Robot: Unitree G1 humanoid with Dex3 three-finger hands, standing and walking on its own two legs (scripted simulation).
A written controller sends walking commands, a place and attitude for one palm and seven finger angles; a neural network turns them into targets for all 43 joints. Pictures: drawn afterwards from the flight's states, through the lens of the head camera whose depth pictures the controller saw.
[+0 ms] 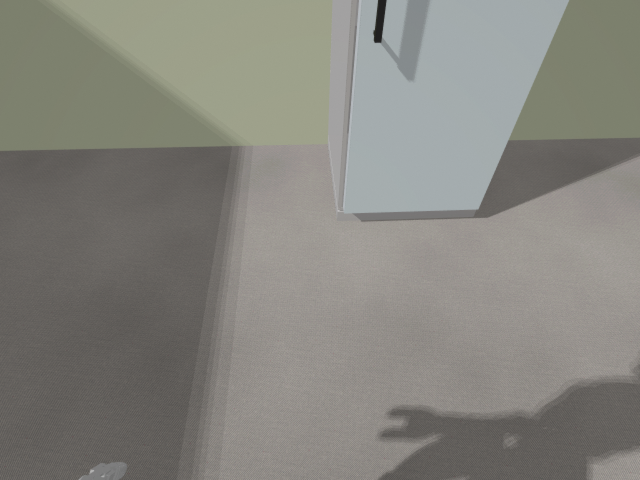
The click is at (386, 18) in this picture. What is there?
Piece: fridge door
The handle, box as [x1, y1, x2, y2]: [373, 0, 386, 42]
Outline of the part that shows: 386,0 378,0 376,23 373,32 375,42 380,42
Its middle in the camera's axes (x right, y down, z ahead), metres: +0.16 -0.73 +0.94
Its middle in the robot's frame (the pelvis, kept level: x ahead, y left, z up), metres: +1.23 -0.10 +0.27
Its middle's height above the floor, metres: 1.04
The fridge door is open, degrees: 0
